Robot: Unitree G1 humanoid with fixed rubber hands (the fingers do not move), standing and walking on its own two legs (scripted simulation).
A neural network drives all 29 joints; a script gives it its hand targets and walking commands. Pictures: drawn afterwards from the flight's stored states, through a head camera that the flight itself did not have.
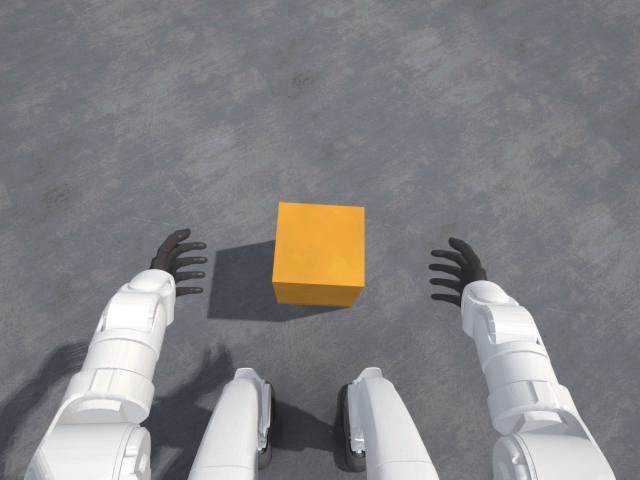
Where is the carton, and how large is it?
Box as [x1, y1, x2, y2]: [272, 202, 364, 306]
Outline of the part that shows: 279,202 272,282 277,301 280,303 350,306 364,286 364,207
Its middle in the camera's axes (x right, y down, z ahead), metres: +0.00 +0.06 +1.02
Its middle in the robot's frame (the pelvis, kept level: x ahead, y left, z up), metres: +0.54 -0.03 -0.56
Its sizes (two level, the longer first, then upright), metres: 0.210 0.200 0.250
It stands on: the floor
